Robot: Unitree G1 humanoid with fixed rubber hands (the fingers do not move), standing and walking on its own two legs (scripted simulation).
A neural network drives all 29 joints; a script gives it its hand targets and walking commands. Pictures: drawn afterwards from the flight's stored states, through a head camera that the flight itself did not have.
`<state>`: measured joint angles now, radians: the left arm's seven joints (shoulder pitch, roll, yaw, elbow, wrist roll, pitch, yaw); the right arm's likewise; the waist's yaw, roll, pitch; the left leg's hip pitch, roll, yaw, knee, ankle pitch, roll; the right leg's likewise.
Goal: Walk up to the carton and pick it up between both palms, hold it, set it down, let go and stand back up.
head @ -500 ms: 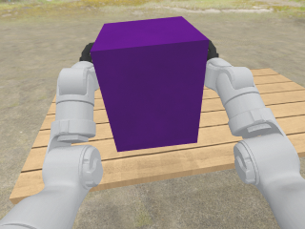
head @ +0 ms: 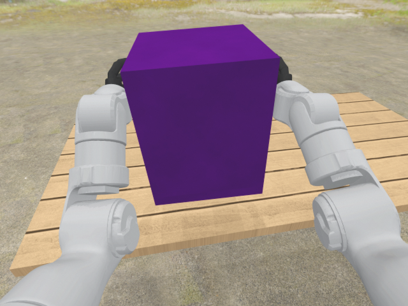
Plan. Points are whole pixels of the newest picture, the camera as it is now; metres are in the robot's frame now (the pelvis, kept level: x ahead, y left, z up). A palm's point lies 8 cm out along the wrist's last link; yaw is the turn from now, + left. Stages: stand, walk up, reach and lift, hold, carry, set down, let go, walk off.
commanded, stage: hold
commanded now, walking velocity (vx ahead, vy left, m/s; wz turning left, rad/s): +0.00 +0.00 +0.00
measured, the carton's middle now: (200, 112) +0.38 +0.01 +0.26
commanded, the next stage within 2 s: none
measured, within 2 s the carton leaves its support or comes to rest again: neither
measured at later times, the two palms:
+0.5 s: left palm (114, 96) +0.37 +0.16 +0.30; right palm (280, 91) +0.37 -0.14 +0.30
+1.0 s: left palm (115, 95) +0.37 +0.16 +0.30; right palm (281, 90) +0.37 -0.14 +0.31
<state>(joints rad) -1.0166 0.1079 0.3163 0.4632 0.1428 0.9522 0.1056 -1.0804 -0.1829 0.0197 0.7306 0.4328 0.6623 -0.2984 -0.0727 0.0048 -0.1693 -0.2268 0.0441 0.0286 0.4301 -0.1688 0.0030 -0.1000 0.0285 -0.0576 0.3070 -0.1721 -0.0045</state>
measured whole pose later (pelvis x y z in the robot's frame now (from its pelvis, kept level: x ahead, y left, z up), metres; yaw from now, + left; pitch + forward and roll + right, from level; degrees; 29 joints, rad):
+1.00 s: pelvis +0.00 +0.00 +0.00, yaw +0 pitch -2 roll -2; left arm -1.05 0.12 0.33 0.54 0.15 0.92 0.10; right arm -1.11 -0.18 0.01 0.78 0.42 0.66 -0.30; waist -0.07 0.00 -0.18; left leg -0.23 0.04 0.03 0.42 -0.16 0.00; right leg -0.11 0.03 -0.06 0.31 -0.17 -0.01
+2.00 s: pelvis +0.00 +0.00 +0.00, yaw +0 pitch -4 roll -2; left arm -1.00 0.08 0.34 0.43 0.18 0.96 0.09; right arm -1.04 -0.17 0.01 0.70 0.42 0.69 -0.30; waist -0.08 0.01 -0.17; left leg -0.19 0.04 0.03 0.43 -0.18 0.00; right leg -0.06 0.03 -0.05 0.31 -0.18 -0.01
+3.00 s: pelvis +0.00 +0.00 +0.00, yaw +0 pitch -4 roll -2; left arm -1.01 0.09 0.34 0.43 0.19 0.95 0.07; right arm -1.04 -0.17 0.02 0.69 0.42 0.69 -0.31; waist -0.08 0.00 -0.16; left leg -0.19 0.04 0.02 0.43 -0.17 0.00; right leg -0.06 0.03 -0.05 0.30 -0.18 -0.01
